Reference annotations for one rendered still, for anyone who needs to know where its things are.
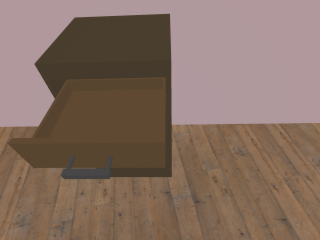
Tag cabinet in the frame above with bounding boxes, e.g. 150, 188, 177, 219
34, 13, 172, 177

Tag handle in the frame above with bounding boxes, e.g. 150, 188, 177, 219
61, 155, 113, 179

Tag drawer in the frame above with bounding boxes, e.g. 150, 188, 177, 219
8, 77, 166, 168

